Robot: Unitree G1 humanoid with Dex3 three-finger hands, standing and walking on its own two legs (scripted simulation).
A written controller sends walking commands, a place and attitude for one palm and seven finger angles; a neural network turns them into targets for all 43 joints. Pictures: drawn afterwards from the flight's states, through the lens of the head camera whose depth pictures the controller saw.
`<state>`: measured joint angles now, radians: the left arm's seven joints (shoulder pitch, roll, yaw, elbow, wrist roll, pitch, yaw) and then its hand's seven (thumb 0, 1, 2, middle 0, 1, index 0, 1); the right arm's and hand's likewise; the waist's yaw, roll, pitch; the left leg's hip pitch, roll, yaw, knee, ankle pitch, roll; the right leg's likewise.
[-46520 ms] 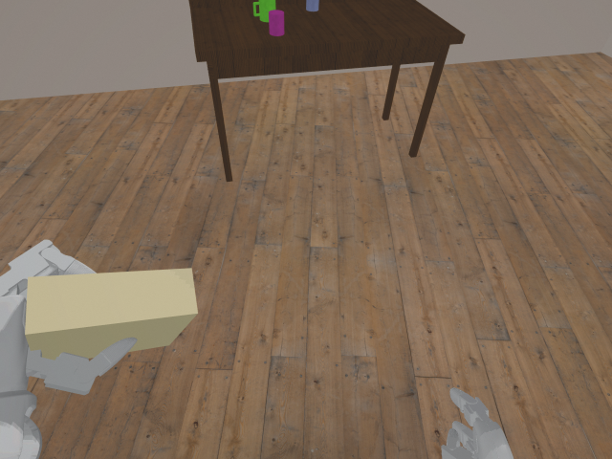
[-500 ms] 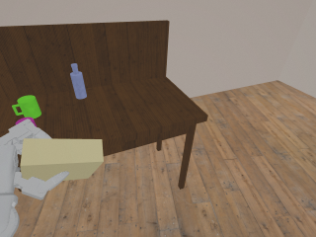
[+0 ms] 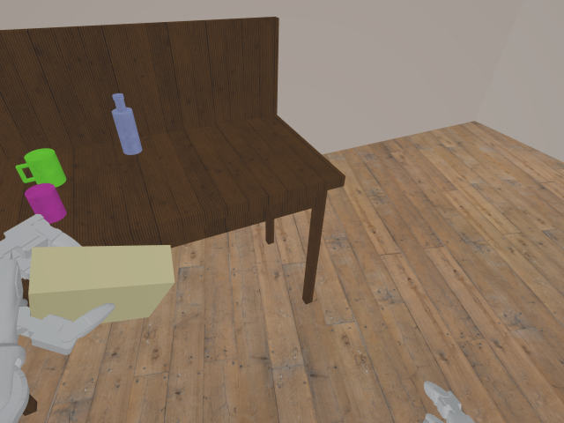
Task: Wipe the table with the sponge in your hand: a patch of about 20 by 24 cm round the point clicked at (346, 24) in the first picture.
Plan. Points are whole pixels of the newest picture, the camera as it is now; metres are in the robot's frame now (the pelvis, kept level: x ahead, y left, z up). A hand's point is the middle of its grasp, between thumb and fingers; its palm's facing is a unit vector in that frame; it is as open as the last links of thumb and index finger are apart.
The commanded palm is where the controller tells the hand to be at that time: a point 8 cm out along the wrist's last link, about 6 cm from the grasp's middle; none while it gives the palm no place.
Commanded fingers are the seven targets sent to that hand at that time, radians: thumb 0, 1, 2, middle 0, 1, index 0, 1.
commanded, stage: stop stepping back and stand still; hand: left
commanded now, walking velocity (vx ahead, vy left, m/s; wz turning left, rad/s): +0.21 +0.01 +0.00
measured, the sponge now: (122, 287) +0.24 +0.21 +0.15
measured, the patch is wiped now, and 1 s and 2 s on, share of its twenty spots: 1.00 1.00 1.00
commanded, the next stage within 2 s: stand and wait in 0.38 s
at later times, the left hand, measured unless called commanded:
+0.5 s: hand (85, 308) +0.20 +0.22 +0.16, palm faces +0.39 -0.84 -0.38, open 9.3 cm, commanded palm +0.14 +0.26 +0.18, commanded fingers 0.00 0.10 1.30 -1.20 -1.60 -1.20 -1.60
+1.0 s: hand (80, 292) +0.22 +0.24 +0.16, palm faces +0.38 -0.88 -0.30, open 9.3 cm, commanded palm +0.17 +0.29 +0.18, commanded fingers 0.00 0.10 1.30 -1.20 -1.60 -1.20 -1.60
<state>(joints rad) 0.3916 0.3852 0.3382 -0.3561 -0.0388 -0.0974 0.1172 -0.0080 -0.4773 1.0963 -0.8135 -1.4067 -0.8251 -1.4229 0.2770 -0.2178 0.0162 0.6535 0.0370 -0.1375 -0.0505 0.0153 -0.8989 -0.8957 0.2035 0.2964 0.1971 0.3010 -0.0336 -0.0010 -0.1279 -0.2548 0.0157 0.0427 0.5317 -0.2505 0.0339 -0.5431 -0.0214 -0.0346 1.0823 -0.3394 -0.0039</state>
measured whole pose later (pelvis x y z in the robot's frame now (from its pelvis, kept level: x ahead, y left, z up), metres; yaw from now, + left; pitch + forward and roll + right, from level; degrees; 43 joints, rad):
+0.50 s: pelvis -0.02 -0.02 -0.01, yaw +0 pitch -2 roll +0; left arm 0.46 0.40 0.34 -0.45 -0.05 -0.10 0.15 -0.01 -0.48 1.10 -0.81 -1.41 -0.82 -1.42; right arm 0.24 -0.22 0.01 0.61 0.02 -0.11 -0.08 0.02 -0.90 -0.90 0.20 0.30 0.20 0.30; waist -0.04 0.00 -0.04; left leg -0.30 0.04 0.00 0.65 -0.31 -0.01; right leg -0.31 0.00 -0.06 0.59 -0.22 -0.01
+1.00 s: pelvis +0.01 +0.01 +0.00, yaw +0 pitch -1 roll -1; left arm 0.45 0.33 0.26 -0.45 -0.05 -0.10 0.15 -0.01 -0.48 1.10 -0.81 -1.41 -0.82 -1.43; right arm 0.16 -0.19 0.04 0.61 0.00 -0.09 -0.07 0.02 -0.90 -0.90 0.21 0.30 0.20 0.30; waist 0.01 -0.01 -0.04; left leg -0.21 0.00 0.01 0.51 -0.27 0.02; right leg -0.21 -0.01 -0.02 0.44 -0.21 0.02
